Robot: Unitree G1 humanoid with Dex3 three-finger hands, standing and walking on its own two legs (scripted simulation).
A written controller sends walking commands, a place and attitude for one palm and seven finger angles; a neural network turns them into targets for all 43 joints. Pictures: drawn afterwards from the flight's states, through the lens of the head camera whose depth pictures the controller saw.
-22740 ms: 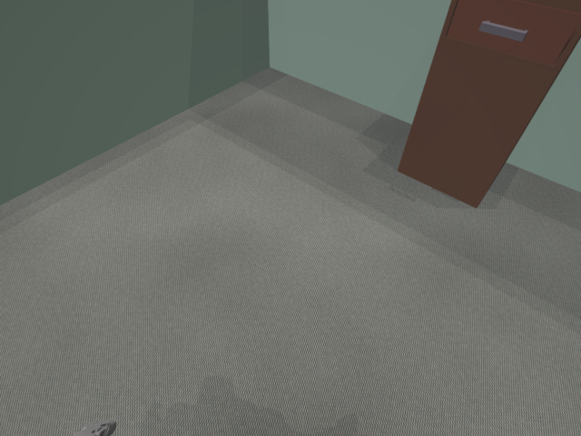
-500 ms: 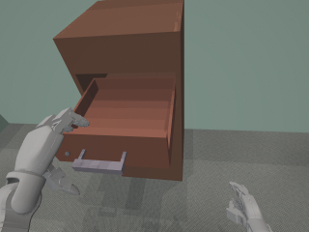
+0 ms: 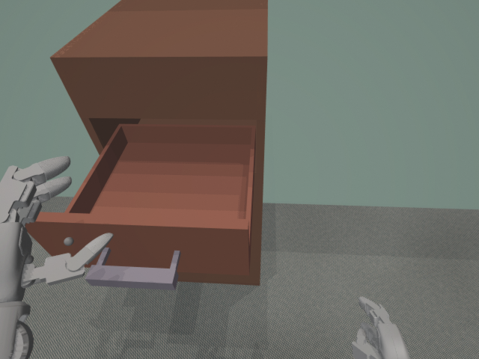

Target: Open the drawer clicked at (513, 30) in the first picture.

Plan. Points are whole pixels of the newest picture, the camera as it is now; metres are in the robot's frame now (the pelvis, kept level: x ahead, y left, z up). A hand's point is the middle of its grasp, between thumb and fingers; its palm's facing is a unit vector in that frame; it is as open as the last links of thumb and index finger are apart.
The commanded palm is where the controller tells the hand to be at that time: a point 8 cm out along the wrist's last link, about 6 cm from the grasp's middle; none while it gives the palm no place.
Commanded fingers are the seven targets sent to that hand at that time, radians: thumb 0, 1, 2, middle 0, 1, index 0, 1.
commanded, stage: draw the hand back to the body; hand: left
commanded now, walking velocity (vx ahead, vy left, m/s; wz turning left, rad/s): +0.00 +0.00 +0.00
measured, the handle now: (137, 265) +0.26 +0.22 +0.01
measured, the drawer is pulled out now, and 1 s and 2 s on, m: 0.30 0.30 0.30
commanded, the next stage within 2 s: step back with the hand held close in 0.44 s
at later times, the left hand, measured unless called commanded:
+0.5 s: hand (49, 256) +0.17 +0.24 +0.19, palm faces +0.45 -0.81 -0.38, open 7.5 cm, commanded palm +0.12 +0.28 +0.20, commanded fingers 0.00 0.90 0.90 -0.20 -0.30 -0.20 -0.30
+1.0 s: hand (27, 282) +0.15 +0.25 +0.18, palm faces +0.34 -0.77 -0.53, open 7.4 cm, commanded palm +0.08 +0.30 +0.20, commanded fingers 0.00 0.90 0.90 -0.20 -0.30 -0.20 -0.30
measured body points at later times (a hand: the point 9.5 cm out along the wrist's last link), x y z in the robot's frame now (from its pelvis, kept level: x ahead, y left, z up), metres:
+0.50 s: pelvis -0.01 +0.00 +0.00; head -0.02 -0.03 +0.45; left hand +0.14 +0.28 +0.21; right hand +0.19 -0.21 -0.08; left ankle -0.02 +0.12 -0.74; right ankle -0.01 -0.10 -0.74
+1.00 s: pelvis -0.05 +0.02 -0.01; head -0.01 +0.02 +0.44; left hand +0.12 +0.29 +0.21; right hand +0.14 -0.22 -0.09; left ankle -0.02 +0.12 -0.74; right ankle -0.01 -0.10 -0.74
